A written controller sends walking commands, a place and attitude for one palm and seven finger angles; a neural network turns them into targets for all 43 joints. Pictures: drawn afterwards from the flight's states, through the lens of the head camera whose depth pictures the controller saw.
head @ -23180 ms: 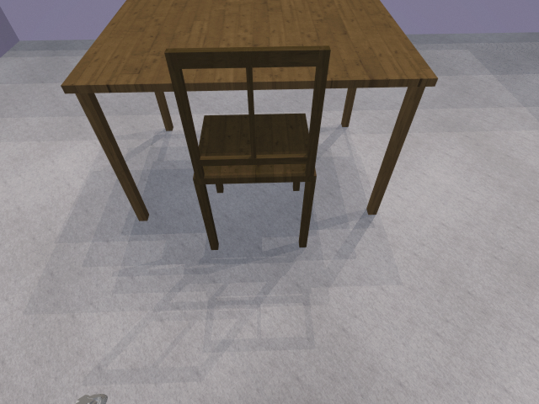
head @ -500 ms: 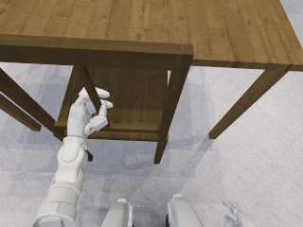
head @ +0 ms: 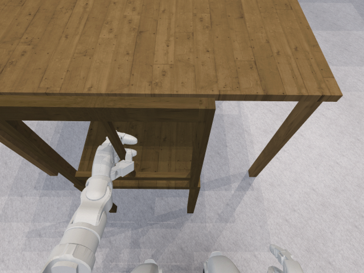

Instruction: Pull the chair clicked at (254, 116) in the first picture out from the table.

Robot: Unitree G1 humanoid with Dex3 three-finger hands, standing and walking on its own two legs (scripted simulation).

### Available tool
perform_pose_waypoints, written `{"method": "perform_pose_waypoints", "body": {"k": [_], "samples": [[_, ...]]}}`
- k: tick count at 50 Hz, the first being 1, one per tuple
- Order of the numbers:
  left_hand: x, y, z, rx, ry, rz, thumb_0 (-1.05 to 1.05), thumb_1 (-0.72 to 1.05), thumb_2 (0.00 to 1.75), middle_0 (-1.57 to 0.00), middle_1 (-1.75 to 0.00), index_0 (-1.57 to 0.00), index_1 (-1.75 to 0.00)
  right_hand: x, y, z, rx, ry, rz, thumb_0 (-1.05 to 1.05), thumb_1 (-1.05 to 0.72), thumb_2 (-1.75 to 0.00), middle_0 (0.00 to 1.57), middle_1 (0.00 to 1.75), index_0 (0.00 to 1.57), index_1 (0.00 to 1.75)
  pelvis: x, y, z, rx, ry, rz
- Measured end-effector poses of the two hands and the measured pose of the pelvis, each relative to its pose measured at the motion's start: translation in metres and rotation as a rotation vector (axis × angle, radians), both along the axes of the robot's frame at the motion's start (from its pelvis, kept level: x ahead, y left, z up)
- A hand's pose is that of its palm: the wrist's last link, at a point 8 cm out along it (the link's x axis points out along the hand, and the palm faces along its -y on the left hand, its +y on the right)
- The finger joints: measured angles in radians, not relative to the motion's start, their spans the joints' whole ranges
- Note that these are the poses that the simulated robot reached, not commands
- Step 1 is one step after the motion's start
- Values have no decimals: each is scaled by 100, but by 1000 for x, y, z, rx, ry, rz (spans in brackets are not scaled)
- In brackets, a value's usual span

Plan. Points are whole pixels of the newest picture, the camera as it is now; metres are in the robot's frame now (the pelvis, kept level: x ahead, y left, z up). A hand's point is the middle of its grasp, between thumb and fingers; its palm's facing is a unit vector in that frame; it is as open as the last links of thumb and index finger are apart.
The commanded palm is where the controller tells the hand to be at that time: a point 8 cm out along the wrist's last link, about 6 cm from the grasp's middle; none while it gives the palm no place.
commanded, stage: step backward, pulling the chair out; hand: left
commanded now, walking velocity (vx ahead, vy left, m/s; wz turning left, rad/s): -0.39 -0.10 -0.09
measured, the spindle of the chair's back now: (121, 152) +0.40 +0.14 -0.04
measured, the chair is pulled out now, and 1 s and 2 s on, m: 0.02 0.14 0.16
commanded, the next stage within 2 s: none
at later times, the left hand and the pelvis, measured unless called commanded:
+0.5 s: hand (135, 180) +0.32 +0.10 -0.03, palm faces -0.10 -0.98 -0.15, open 4.8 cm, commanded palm +0.30 +0.15 -0.03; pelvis -0.02 +0.00 +0.04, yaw -7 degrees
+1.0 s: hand (139, 216) +0.24 +0.09 -0.03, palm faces -0.09 -0.98 -0.17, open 4.8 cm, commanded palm +0.24 +0.14 -0.03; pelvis -0.09 +0.00 +0.03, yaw -5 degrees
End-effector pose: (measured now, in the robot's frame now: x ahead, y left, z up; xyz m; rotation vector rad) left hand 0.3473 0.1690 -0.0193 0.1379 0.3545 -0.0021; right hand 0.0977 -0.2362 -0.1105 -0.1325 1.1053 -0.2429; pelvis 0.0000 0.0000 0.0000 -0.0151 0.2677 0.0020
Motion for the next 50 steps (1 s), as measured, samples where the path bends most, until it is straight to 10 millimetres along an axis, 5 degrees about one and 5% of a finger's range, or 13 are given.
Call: {"method": "perform_pose_waypoints", "body": {"k": [6,13,50], "samples": [[-3,-3,4,-28,74,-8,4,80,84,-27,-113,-47,-144,-24,-10,31,-76,50,-52,1,-90,-89,21,30,20,30,4,6,27,-15,-55,-40],[-8,-4,6,-6,86,-58,3,80,82,-28,-113,-49,-144,-49,-25,45,-133,69,-107,1,-90,-89,20,30,20,30,-1,11,34,-18,-110,-92],[-118,-29,9,42,114,-42,2,77,82,-30,-111,-50,-144,-131,-28,27,-74,-13,-86,1,-91,-89,20,30,20,30,-86,1,32,12,-210,-92]]}}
